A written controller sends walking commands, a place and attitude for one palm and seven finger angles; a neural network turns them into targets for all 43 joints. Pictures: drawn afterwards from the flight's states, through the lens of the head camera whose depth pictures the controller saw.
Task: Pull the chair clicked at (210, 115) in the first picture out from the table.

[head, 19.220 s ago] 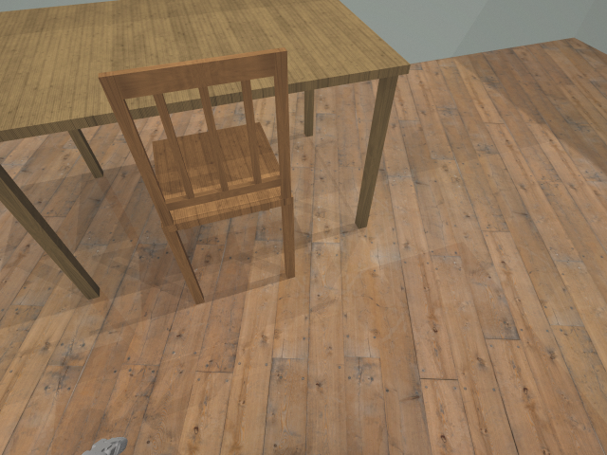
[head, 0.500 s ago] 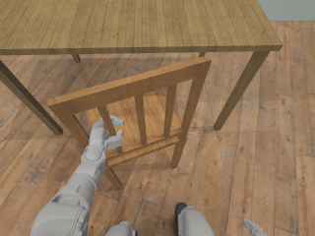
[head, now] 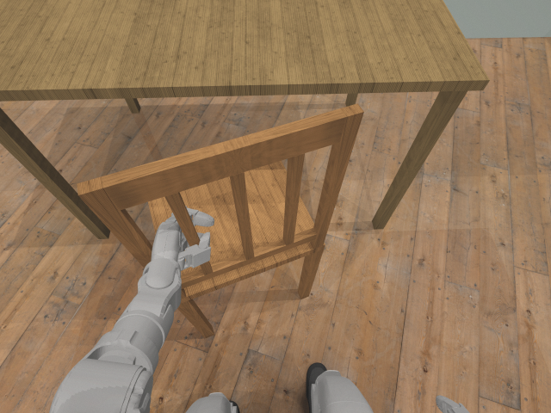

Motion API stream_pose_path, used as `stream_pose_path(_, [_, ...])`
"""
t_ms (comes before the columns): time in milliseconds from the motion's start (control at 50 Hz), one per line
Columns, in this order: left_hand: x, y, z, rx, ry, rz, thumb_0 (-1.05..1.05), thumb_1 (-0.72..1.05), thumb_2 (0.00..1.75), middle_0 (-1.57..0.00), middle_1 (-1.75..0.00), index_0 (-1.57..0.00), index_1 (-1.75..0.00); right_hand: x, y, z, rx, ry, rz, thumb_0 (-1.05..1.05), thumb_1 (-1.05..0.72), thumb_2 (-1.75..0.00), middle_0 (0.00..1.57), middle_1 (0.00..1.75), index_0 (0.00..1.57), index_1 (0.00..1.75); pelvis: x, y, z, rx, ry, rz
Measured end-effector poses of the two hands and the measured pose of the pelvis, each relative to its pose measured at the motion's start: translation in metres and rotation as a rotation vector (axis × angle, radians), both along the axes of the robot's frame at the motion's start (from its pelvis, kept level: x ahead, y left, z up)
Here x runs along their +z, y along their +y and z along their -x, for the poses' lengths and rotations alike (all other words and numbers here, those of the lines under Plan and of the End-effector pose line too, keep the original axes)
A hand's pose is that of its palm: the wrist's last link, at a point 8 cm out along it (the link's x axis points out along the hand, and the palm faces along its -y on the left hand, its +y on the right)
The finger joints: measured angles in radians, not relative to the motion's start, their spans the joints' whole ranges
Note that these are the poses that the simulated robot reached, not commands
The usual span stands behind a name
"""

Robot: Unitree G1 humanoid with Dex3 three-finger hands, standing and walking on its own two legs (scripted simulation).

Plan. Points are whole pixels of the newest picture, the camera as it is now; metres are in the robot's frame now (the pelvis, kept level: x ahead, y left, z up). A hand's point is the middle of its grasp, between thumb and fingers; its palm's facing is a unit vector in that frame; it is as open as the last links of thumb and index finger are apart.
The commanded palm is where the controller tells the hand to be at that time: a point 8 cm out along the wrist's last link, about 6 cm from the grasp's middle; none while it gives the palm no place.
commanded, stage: step backward, pulling the chair out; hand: left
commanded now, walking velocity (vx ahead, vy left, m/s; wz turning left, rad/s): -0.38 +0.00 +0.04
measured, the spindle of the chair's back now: (243, 221) +0.43 +0.05 -0.07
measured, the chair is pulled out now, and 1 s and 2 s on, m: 0.19 0.20 0.35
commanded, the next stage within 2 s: none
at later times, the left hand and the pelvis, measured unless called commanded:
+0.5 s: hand (204, 249) +0.37 +0.12 -0.06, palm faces +0.01 -0.98 -0.19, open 5.2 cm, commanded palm +0.36 +0.17 -0.05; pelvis +0.00 -0.01 +0.00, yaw +0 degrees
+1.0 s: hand (204, 250) +0.37 +0.12 -0.06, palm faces +0.02 -0.98 -0.19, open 5.2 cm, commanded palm +0.35 +0.17 -0.06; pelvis -0.01 -0.01 +0.00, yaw +0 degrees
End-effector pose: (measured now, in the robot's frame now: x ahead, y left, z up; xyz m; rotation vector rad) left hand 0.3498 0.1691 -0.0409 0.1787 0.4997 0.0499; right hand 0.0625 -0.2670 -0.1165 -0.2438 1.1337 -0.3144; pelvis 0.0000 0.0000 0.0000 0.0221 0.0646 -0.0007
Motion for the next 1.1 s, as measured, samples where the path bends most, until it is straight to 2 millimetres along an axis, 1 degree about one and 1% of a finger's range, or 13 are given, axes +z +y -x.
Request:
stream_pose_path(160, [0.0,0.0,0.0,0.0,-0.001,-0.005,0.0,0.7,0.79,-0.28,-1.16,-0.49,-1.45,0.0,0.0,0.001,-0.012,0.0,-0.007,0.01,-0.91,-0.89,0.2,0.3,0.21,0.3,0.0,-0.002,-0.002,-0.004,-0.001,0.001])
stream_pose_path(360, [0.0,0.001,0.0,-0.015,0.001,-0.002,0.0,0.7,0.77,-0.26,-1.17,-0.49,-1.45,0.002,0.007,0.005,-0.018,0.002,-0.003,0.01,-0.91,-0.89,0.2,0.3,0.21,0.3,0.001,0.004,-0.001,-0.008,-0.002,-0.002])
stream_pose_path(480, [0.0,0.0,0.0,-0.001,-0.001,-0.011,0.0,0.69,0.78,-0.28,-1.16,-0.49,-1.45,-0.006,0.011,0.002,-0.008,-0.003,-0.038,0.01,-0.91,-0.89,0.2,0.3,0.21,0.3,-0.003,-0.004,-0.003,-0.005,-0.009,-0.006])
stream_pose_path(580, [0.001,-0.001,0.0,0.023,0.002,-0.014,0.01,0.68,0.8,-0.29,-1.15,-0.49,-1.45,-0.012,0.006,0.0,-0.002,0.002,-0.052,0.01,-0.9,-0.89,0.21,0.3,0.21,0.3,-0.003,-0.007,-0.002,0.005,-0.004,0.001])
stream_pose_path(680, [0.001,0.0,0.0,0.012,0.006,-0.006,0.01,0.7,0.79,-0.27,-1.16,-0.49,-1.45,-0.007,0.0,0.004,0.007,0.019,-0.014,0.01,-0.91,-0.89,0.21,0.3,0.21,0.3,-0.002,0.002,0.002,0.022,-0.008,0.009])
stream_pose_path(760, [0.001,0.001,0.0,-0.021,0.005,-0.001,0.0,0.71,0.76,-0.25,-1.17,-0.49,-1.45,0.001,0.001,0.007,-0.001,0.019,0.023,0.01,-0.91,-0.89,0.2,0.3,0.21,0.3,-0.001,0.01,0.004,0.012,-0.015,0.003])
stream_pose_path(820, [0.001,0.002,0.001,-0.031,0.004,0.0,0.0,0.71,0.75,-0.25,-1.18,-0.49,-1.45,0.005,0.006,0.006,0.002,0.005,0.022,0.01,-0.91,-0.89,0.2,0.3,0.21,0.3,0.0,0.009,0.003,0.007,-0.018,0.001])
stream_pose_path(880, [0.001,0.002,0.002,-0.024,0.005,-0.001,0.0,0.71,0.76,-0.25,-1.18,-0.49,-1.45,0.002,0.012,0.002,0.016,-0.001,-0.01,0.01,-0.91,-0.89,0.2,0.3,0.21,0.3,0.0,0.004,0.0,-0.001,-0.014,0.009])
stream_pose_path(940, [0.001,0.001,0.002,-0.005,0.005,-0.006,0.01,0.7,0.78,-0.26,-1.17,-0.49,-1.45,-0.003,0.016,-0.002,0.027,-0.004,-0.048,0.01,-0.91,-0.89,0.2,0.3,0.21,0.3,0.0,-0.004,0.003,-0.002,-0.02,0.021])
stream_pose_path(1000, [0.001,0.0,0.003,0.017,0.007,-0.009,0.01,0.69,0.79,-0.27,-1.16,-0.49,-1.45,-0.008,0.014,-0.003,0.026,-0.007,-0.065,0.01,-0.9,-0.89,0.21,0.3,0.21,0.3,-0.001,-0.01,0.007,0.008,-0.015,0.024])
stream_pose_path(1040, [0.001,-0.001,0.004,0.026,0.009,-0.008,0.01,0.69,0.8,-0.27,-1.16,-0.49,-1.45,-0.01,0.01,-0.001,0.025,-0.009,-0.059,0.01,-0.9,-0.89,0.21,0.3,0.21,0.3,-0.002,-0.009,0.012,0.016,-0.015,0.028])
stream_pose_path(1100, [0.001,-0.001,0.007,0.022,0.013,-0.004,0.01,0.7,0.79,-0.26,-1.16,-0.49,-1.45,-0.01,0.003,0.003,0.029,-0.006,-0.03,0.01,-0.9,-0.89,0.21,0.3,0.21,0.3,-0.002,-0.003,0.019,0.027,-0.015,0.032])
